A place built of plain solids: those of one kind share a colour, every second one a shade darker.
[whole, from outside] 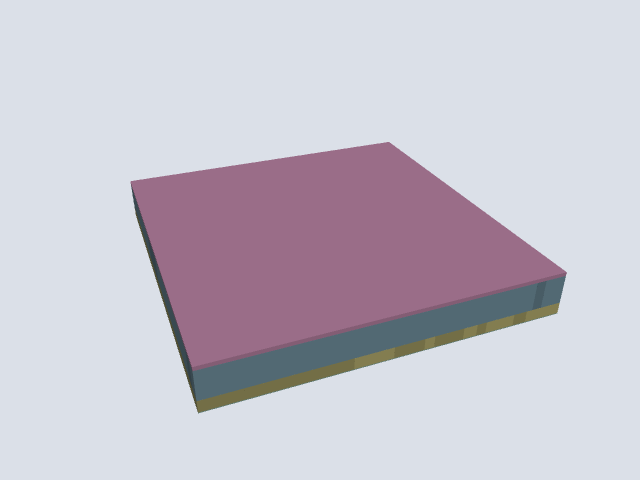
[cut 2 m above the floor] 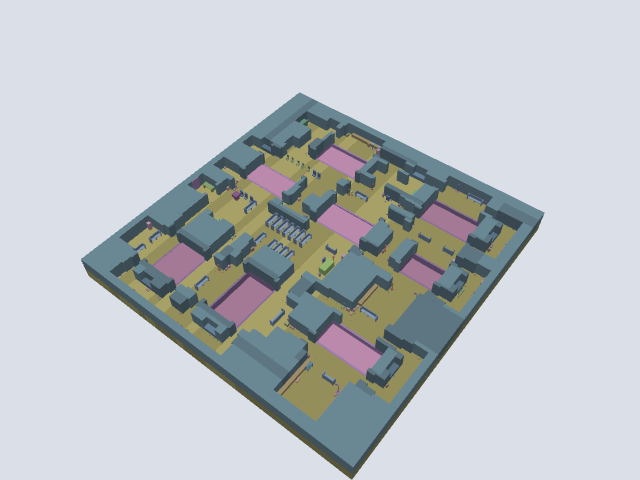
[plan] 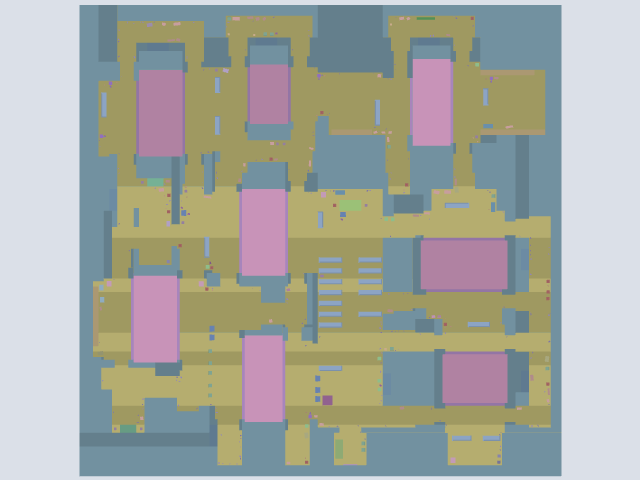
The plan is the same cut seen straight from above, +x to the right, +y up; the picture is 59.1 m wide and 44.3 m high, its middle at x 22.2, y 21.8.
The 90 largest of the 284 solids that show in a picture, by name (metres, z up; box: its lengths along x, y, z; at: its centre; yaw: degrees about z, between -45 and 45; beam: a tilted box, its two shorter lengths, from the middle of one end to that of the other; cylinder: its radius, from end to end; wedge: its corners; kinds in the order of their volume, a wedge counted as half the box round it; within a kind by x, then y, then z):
{
 "floor_strip_1": {"box": [4.75, 3.75, 1.5], "at": [2.38, 15.12, -0.75]},
 "floor_strip_2": {"box": [5.25, 2.0, 1.5], "at": [2.62, 31.25, -0.75]},
 "floor_strip_3": {"box": [5.25, 5.5, 1.5], "at": [2.62, 35.0, -0.75]},
 "floor_strip_4": {"box": [14.75, 3.25, 1.5], "at": [7.38, 20.38, -0.75]},
 "floor_strip_5": {"box": [14.75, 4.75, 1.5], "at": [7.38, 24.38, -0.75]},
 "floor_strip_6": {"box": [15.0, 1.75, 1.5], "at": [7.5, 5.62, -0.75]},
 "floor_strip_7": {"box": [15.0, 3.75, 1.5], "at": [7.5, 8.37, -0.75]},
 "floor_strip_8": {"box": [5.75, 1.75, 1.5], "at": [12.12, 12.38, -0.75]},
 "floor_strip_9": {"box": [5.75, 5.5, 1.5], "at": [12.62, 35.0, -0.75]},
 "floor_strip_10": {"box": [30.5, 0.5, 1.5], "at": [15.25, 38.5, -0.75]},
 "floor_strip_11": {"box": [20.75, 2.0, 1.5], "at": [20.12, 31.25, -0.75]},
 "floor_strip_12": {"box": [22.0, 1.25, 1.5], "at": [20.25, 17.62, -0.75]},
 "floor_strip_13": {"box": [44.5, 4.75, 1.5], "at": [22.25, 2.38, -0.75]},
 "floor_strip_14": {"box": [44.5, 2.5, 1.5], "at": [22.25, 28.0, -0.75]},
 "floor_strip_15": {"box": [44.5, 4.75, 1.5], "at": [22.25, 41.12, -0.75]},
 "floor_strip_16": {"box": [11.0, 5.5, 1.5], "at": [25.0, 35.0, -0.75]},
 "floor_strip_17": {"box": [12.0, 3.25, 1.5], "at": [25.25, 20.38, -0.75]},
 "floor_strip_18": {"box": [14.25, 3.75, 1.5], "at": [26.12, 8.38, -0.75]},
 "floor_strip_19": {"box": [14.25, 1.25, 1.5], "at": [26.12, 10.88, -0.75]},
 "floor_strip_20": {"box": [35.25, 3.75, 1.5], "at": [26.88, 15.12, -0.75]},
 "floor_strip_21": {"box": [34.75, 1.0, 1.5], "at": [27.12, 29.75, -0.75]},
 "floor_strip_22": {"box": [25.5, 1.75, 1.5], "at": [31.75, 5.62, -0.75]},
 "floor_strip_23": {"box": [25.5, 1.75, 1.5], "at": [31.75, 12.38, -0.75]},
 "floor_strip_24": {"box": [25.25, 4.75, 1.5], "at": [31.88, 24.38, -0.75]},
 "floor_strip_25": {"box": [10.0, 2.0, 1.5], "at": [39.5, 31.25, -0.75]},
 "floor_strip_26": {"box": [10.0, 5.5, 1.5], "at": [39.5, 35.0, -0.75]},
 "floor_strip_27": {"box": [4.75, 3.75, 1.5], "at": [42.12, 8.38, -0.75]},
 "floor_strip_28": {"box": [4.75, 3.25, 1.5], "at": [42.12, 20.38, -0.75]},
 "wall_rock_1": {"box": [1.25, 32.5, 3.8], "at": [0.63, 27.25, 1.9]},
 "wall_rock_2": {"box": [2.0, 3.0, 3.8], "at": [1.0, 9.5, 1.9]},
 "wall_rock_3": {"box": [3.0, 4.0, 3.8], "at": [1.5, 6.0, 1.9]},
 "wall_rock_4": {"box": [0.5, 14.0, 3.8], "at": [1.5, 36.5, 1.9]},
 "wall_rock_5": {"box": [1.0, 11.5, 3.8], "at": [1.75, 23.75, 1.9]},
 "wall_rock_6": {"box": [0.75, 6.25, 3.8], "at": [2.62, 21.38, 1.9]},
 "wall_rock_7": {"box": [1.75, 5.25, 3.8], "at": [2.62, 40.87, 1.9]},
 "wall_rock_8": {"box": [12.0, 1.25, 3.8], "at": [6.0, 3.38, 1.9]},
 "wall_rock_9": {"box": [12.75, 1.75, 3.8], "at": [6.38, 1.88, 1.9]},
 "wall_rock_10": {"box": [3.25, 2.0, 3.8], "at": [6.88, 28.5, 1.9]},
 "wall_rock_11": {"box": [4.0, 1.0, 3.8], "at": [7.0, 19.0, 1.9]},
 "wall_rock_12": {"box": [3.0, 1.25, 3.8], "at": [7.5, 6.62, 1.9]},
 "wall_rock_13": {"box": [4.0, 1.75, 3.8], "at": [7.5, 38.38, 1.9]},
 "wall_rock_14": {"box": [8.0, 1.5, 3.8], "at": [7.5, 42.75, 1.9]},
 "wall_rock_15": {"box": [0.75, 6.25, 3.8], "at": [8.88, 26.38, 1.9]},
 "wall_rock_16": {"box": [6.0, 2.0, 3.8], "at": [9.0, 5.0, 1.9]},
 "wall_rock_17": {"box": [2.0, 3.0, 3.8], "at": [12.5, 42.0, 1.9]},
 "wall_rock_18": {"box": [2.25, 1.75, 3.8], "at": [12.62, 39.62, 1.9]},
 "wall_rock_19": {"box": [4.0, 4.0, 3.8], "at": [17.0, 3.0, 1.9]},
 "wall_rock_20": {"box": [4.0, 1.5, 3.8], "at": [17.0, 27.25, 1.9]},
 "wall_rock_21": {"box": [4.0, 1.5, 3.8], "at": [17.5, 31.75, 1.9]},
 "wall_rock_22": {"box": [3.5, 1.75, 3.8], "at": [17.5, 38.88, 1.9]},
 "wall_rock_23": {"box": [8.0, 1.0, 3.8], "at": [17.5, 43.0, 1.9]},
 "wall_rock_24": {"box": [2.25, 2.5, 3.8], "at": [17.88, 17.25, 1.9]},
 "wall_rock_25": {"box": [44.5, 1.0, 3.8], "at": [22.25, 0.5, 1.9]},
 "wall_rock_26": {"box": [2.25, 3.5, 3.8], "at": [22.38, 2.75, 1.9]},
 "wall_rock_27": {"box": [6.0, 5.0, 3.8], "at": [25.0, 29.0, 1.9]},
 "wall_rock_28": {"box": [6.0, 6.25, 3.8], "at": [25.0, 40.38, 1.9]},
 "wall_rock_29": {"box": [2.75, 5.0, 3.8], "at": [29.38, 19.5, 1.9]},
 "wall_rock_30": {"box": [3.0, 1.5, 3.8], "at": [29.5, 14.25, 1.9]},
 "wall_rock_31": {"box": [7.75, 0.5, 3.8], "at": [29.88, 4.25, 1.9]},
 "wall_rock_32": {"box": [7.5, 3.0, 3.8], "at": [30.25, 2.5, 1.9]},
 "wall_rock_33": {"box": [4.75, 1.0, 3.8], "at": [30.38, 7.0, 1.9]},
 "wall_rock_34": {"box": [2.75, 1.75, 3.8], "at": [30.38, 25.13, 1.9]},
 "wall_rock_35": {"box": [4.0, 4.0, 3.8], "at": [30.75, 9.5, 1.9]},
 "wall_rock_36": {"box": [0.75, 4.75, 3.8], "at": [31.12, 19.62, 1.9]},
 "wall_rock_37": {"box": [1.25, 4.5, 3.8], "at": [31.12, 28.25, 1.9]},
 "wall_rock_38": {"box": [0.75, 6.0, 3.8], "at": [32.12, 27.5, 1.9]},
 "wall_rock_39": {"box": [3.5, 1.25, 3.8], "at": [32.5, 39.13, 1.9]},
 "wall_rock_40": {"box": [8.0, 1.0, 3.8], "at": [32.5, 43.0, 1.9]},
 "wall_rock_41": {"box": [0.75, 5.0, 3.8], "at": [33.12, 9.25, 1.9]},
 "wall_rock_42": {"box": [2.0, 4.0, 3.8], "at": [33.5, 28.5, 1.9]},
 "wall_rock_43": {"box": [2.0, 4.25, 3.8], "at": [37.5, 28.63, 1.9]},
 "wall_rock_44": {"box": [0.75, 7.0, 3.8], "at": [38.88, 28.0, 1.9]},
 "wall_rock_45": {"box": [1.0, 8.0, 3.8], "at": [39.75, 27.5, 1.9]},
 "wall_rock_46": {"box": [0.75, 5.0, 3.8], "at": [39.88, 9.25, 1.9]},
 "wall_rock_47": {"box": [0.75, 5.0, 3.8], "at": [39.88, 19.75, 1.9]},
 "wall_rock_48": {"box": [6.0, 6.0, 3.8], "at": [40.0, 40.5, 1.9]},
 "wall_rock_49": {"box": [1.25, 7.75, 3.8], "at": [40.88, 27.62, 1.9]},
 "wall_rock_50": {"box": [5.5, 3.0, 3.8], "at": [41.75, 2.5, 1.9]},
 "wall_rock_51": {"box": [2.0, 7.5, 3.8], "at": [42.5, 27.75, 1.9]},
 "wall_rock_52": {"box": [0.5, 12.0, 3.8], "at": [43.25, 37.5, 1.9]},
 "wall_rock_53": {"box": [1.0, 39.0, 3.8], "at": [44.0, 24.0, 1.9]},
 "ceil_rock_1": {"box": [44.5, 43.5, 0.5], "at": [22.25, 21.75, 4.05]},
 "floor_old_1": {"box": [4.0, 8.0, 0.92], "at": [7.0, 14.5, -1.04]},
 "floor_old_2": {"box": [4.0, 8.0, 0.76], "at": [7.5, 33.5, -1.12]},
 "floor_old_3": {"box": [3.5, 8.0, 1.5], "at": [17.0, 9.0, -0.75]},
 "floor_old_4": {"box": [4.0, 8.0, 1.33], "at": [17.0, 22.5, -0.84]},
 "floor_old_5": {"box": [3.5, 8.0, 0.75], "at": [32.5, 34.5, -1.12]},
 "floor_old_6": {"box": [8.0, 4.5, 0.38], "at": [35.5, 19.5, -1.31]},
 "floor_old_7": {"box": [6.0, 4.5, 1.5], "at": [36.5, 9.0, -0.75]},
 "floor_base_1": {"box": [44.5, 43.5, 0.1], "at": [22.25, 21.75, -1.55]}
}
